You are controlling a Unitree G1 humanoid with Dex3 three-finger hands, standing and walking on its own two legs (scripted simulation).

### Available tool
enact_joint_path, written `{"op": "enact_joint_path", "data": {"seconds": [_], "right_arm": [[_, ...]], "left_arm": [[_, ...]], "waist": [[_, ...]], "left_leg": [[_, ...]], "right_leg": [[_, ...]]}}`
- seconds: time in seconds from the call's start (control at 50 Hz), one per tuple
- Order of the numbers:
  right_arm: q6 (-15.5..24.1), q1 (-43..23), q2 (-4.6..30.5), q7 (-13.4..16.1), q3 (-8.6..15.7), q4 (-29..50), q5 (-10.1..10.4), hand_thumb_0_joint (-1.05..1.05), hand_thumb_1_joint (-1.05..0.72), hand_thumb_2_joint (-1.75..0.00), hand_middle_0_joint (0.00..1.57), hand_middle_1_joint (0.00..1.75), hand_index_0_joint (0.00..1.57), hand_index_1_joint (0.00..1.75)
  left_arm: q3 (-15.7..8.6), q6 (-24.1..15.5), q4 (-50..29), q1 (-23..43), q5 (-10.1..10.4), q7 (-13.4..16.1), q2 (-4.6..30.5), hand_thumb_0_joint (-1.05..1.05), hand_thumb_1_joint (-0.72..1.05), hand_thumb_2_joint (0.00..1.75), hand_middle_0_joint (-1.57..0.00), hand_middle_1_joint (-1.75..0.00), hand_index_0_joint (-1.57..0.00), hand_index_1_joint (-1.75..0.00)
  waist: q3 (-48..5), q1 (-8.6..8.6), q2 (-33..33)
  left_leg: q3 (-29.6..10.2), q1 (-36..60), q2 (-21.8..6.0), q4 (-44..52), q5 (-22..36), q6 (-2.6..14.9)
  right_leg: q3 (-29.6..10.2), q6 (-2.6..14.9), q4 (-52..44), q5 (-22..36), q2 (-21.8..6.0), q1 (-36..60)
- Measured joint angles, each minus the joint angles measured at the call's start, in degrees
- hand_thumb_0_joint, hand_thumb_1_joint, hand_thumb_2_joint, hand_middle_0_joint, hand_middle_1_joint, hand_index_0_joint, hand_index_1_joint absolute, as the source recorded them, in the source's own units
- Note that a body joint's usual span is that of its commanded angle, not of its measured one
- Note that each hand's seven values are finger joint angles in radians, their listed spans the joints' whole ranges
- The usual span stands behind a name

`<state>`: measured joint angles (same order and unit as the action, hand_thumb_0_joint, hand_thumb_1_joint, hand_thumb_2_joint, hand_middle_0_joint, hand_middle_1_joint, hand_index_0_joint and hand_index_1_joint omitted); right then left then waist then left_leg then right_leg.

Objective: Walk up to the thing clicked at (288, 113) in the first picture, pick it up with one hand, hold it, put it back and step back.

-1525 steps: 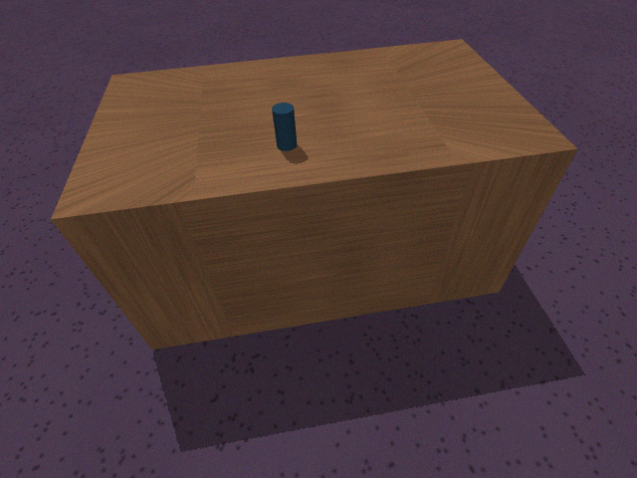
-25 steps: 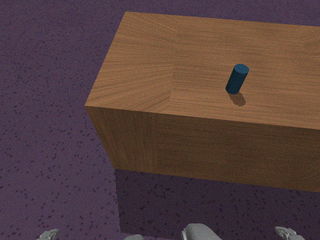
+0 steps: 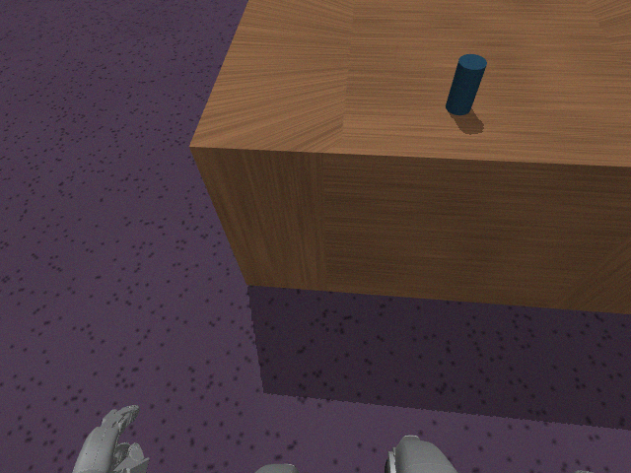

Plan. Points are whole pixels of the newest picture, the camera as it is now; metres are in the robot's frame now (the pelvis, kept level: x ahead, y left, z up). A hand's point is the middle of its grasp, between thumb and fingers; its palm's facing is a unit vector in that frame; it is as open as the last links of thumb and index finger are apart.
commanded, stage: step back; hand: right
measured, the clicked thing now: (464, 86) +0.82 -0.28 -0.04
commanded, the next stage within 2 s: stand in 1.88 s
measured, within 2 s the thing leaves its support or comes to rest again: neither
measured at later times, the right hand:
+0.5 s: hand out of the picture -0.07 -0.29 -0.13, palm faces +0.07 +0.92 -0.39, open 7.4 cm
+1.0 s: hand out of the picture -0.23 -0.27 -0.13, palm faces -0.01 +0.92 -0.40, open 7.4 cm
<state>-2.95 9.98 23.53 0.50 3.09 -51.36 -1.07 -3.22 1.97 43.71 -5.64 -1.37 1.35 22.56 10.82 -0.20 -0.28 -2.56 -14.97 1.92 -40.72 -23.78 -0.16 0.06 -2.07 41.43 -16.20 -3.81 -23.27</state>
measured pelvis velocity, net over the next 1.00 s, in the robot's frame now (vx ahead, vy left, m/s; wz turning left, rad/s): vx -0.30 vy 0.00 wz -0.06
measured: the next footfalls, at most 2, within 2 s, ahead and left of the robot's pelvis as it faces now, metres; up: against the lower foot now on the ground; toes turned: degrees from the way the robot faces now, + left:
right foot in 0.40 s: -0.15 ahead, -0.13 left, +0.00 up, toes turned -6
left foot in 0.74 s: -0.24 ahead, +0.12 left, +0.00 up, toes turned -3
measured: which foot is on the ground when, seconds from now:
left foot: down 0.00-0.44, up 0.46-0.72, down 0.74-1.00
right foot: down 0.00-0.02, up 0.04-0.38, down 0.40-0.76, up 0.78-0.96, down 0.98-1.00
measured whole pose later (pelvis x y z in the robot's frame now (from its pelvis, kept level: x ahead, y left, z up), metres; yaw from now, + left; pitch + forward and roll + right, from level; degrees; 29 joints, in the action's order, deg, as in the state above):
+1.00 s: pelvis -0.30 +0.00 +0.01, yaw -3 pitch -3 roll -1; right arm -0.2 9.7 21.1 -0.3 1.8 -54.1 -2.9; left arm -3.7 1.6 53.8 -10.6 -1.4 -1.0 22.2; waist 5.0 1.0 0.4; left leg 0.1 -17.5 -2.4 -37.9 -17.9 -0.2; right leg -1.3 0.8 34.2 -20.6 1.0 -12.6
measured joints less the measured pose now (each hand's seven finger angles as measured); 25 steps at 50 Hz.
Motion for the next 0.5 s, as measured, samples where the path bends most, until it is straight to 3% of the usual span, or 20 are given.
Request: {"op": "enact_joint_path", "data": {"seconds": [0.02, 0.04, 0.08, 0.12, 0.16, 0.2, 0.28, 0.38, 0.42, 0.44, 0.48, 0.5], "right_arm": [[0.2, -0.5, -0.9, -0.1, 0.1, -0.4, -0.4, 0.01, -0.9, -0.89, 0.2, 0.3, 0.2, 0.3], [0.2, -0.7, -1.4, -0.5, 0.0, -0.4, -0.6, 0.01, -0.9, -0.89, 0.2, 0.3, 0.2, 0.3], [0.5, -0.6, -2.0, -1.1, -0.4, -0.1, -0.9, 0.01, -0.9, -0.89, 0.2, 0.3, 0.2, 0.3], [0.6, -0.4, -2.8, -0.9, -0.9, -0.1, -1.1, 0.01, -0.9, -0.89, 0.2, 0.3, 0.2, 0.3], [0.7, -0.6, -3.1, -0.6, -1.1, 0.3, -1.1, 0.01, -0.9, -0.89, 0.2, 0.3, 0.2, 0.3], [0.9, -1.1, -3.1, -0.4, -1.0, 0.9, -1.0, 0.01, -0.9, -0.89, 0.2, 0.3, 0.2, 0.3], [1.3, -2.6, -2.7, -0.2, -0.9, 3.0, -0.9, 0.01, -0.9, -0.89, 0.2, 0.3, 0.2, 0.3], [0.7, -4.6, -1.4, -0.5, -1.0, 4.6, -0.9, 0.01, -0.9, -0.89, 0.2, 0.3, 0.2, 0.3], [0.1, -5.3, -0.3, -0.6, -0.8, 4.4, -0.6, 0.01, -0.9, -0.89, 0.2, 0.3, 0.2, 0.3], [-0.2, -5.4, 0.0, -0.4, -0.5, 4.0, -0.4, 0.01, -0.9, -0.89, 0.2, 0.3, 0.2, 0.3], [-0.7, -4.5, -0.3, 0.2, -0.2, 3.0, -0.1, 0.01, -0.9, -0.89, 0.2, 0.3, 0.2, 0.3], [-0.8, -3.8, -0.3, 0.3, -0.2, 2.6, 0.1, 0.01, -0.9, -0.89, 0.2, 0.3, 0.2, 0.3]], "left_arm": [[-0.2, 0.3, 0.1, 0.9, 0.2, 0.0, 0.8, 0.0, 0.9, 0.9, -0.21, -0.3, -0.2, -0.3], [-0.4, 0.7, 0.5, 1.3, 0.5, 0.2, 1.1, 0.0, 0.9, 0.9, -0.21, -0.3, -0.2, -0.3], [-0.7, 1.6, 2.0, 1.6, 0.5, 0.6, 1.0, 0.0, 0.9, 0.9, -0.21, -0.3, -0.2, -0.3], [-0.8, 2.0, 2.9, 1.1, 1.0, 0.7, 1.3, 0.0, 0.9, 0.9, -0.21, -0.3, -0.2, -0.3], [-0.9, 1.7, 3.1, 0.2, 1.2, 0.5, 1.3, 0.0, 0.9, 0.9, -0.21, -0.3, -0.2, -0.3], [-1.0, 1.3, 3.0, -0.8, 0.9, 0.3, 1.1, 0.0, 0.9, 0.9, -0.21, -0.3, -0.2, -0.3], [-0.8, 1.3, 3.5, -2.6, 0.5, -0.2, 1.0, 0.0, 0.9, 0.9, -0.21, -0.3, -0.2, -0.3], [-0.5, 1.0, 5.0, -3.7, 0.3, -1.3, 0.5, 0.0, 0.9, 0.9, -0.21, -0.3, -0.2, -0.3], [-0.7, 0.6, 5.9, -4.2, -0.1, -1.5, -0.4, 0.0, 0.91, 0.9, -0.21, -0.3, -0.2, -0.3], [-0.6, 0.6, 6.1, -4.6, -0.4, -1.8, -1.0, 0.0, 0.91, 0.9, -0.21, -0.3, -0.2, -0.3], [-0.2, 0.8, 6.0, -5.9, -0.8, -2.2, -1.3, 0.0, 0.9, 0.9, -0.21, -0.3, -0.2, -0.3], [-0.1, 0.9, 6.0, -6.4, -0.8, -2.2, -1.5, 0.0, 0.9, 0.9, -0.21, -0.3, -0.2, -0.3]], "waist": [[1.1, 0.46, 2.1], [1.5, 0.7, 3.0], [1.2, -0.34, 2.3], [0.2, -0.67, 2.4], [-0.5, -0.39, 2.3], [-0.6, 0.01, 2.2], [-0.2, 0.54, 1.9], [-0.4, 1.24, 0.8], [-0.7, 1.44, -1.2], [-0.8, 1.01, -2.3], [-2.0, 1.79, -1.4], [-2.4, 2.19, -0.9]], "left_leg": [[1.3, 0.4, 1.2, 0.6, 1.0, 0.78], [2.0, 0.1, 1.3, 0.2, 1.2, 1.39], [1.3, -0.8, 0.0, 0.1, 2.1, 2.0], [1.3, -1.1, -1.1, 2.5, 4.3, 2.01], [1.6, -1.5, -2.0, 4.6, 6.5, 2.07], [2.2, -2.1, -2.7, 6.0, 8.2, 2.11], [3.7, -4.2, -3.9, 6.1, 10.5, 2.03], [5.3, -8.8, -5.5, 3.4, 12.4, 0.87], [4.9, -10.9, -6.8, 1.7, 13.0, 0.13], [3.0, -11.8, -6.3, 0.5, 10.2, 0.05], [-0.4, -14.3, -1.9, -7.6, 0.2, -0.54], [-1.8, -15.3, 0.3, -12.7, -1.7, -0.72]], "right_leg": [[-1.6, 0.64, 1.4, 0.2, -0.9, -0.8], [-3.5, 1.42, 3.9, -4.0, 0.1, -1.7], [-6.9, 2.31, 13.9, -12.6, 5.2, -3.7], [-8.9, 2.85, 23.8, -14.2, 9.0, -5.3], [-8.7, 2.54, 28.7, -13.3, 10.3, -5.3], [-8.2, 1.59, 28.7, -12.9, 10.2, -3.6], [-6.7, 0.25, 20.1, -13.4, 8.2, 1.5], [-2.5, 1.81, 1.8, -9.4, 5.1, 9.1], [-1.1, 2.45, -3.6, -7.4, 5.8, 10.9], [-0.3, 2.59, -3.2, -6.9, 6.2, 10.4], [-0.9, 3.23, -1.9, -6.2, 4.9, 8.4], [-1.3, 3.37, -2.2, -5.5, 4.1, 8.0]]}}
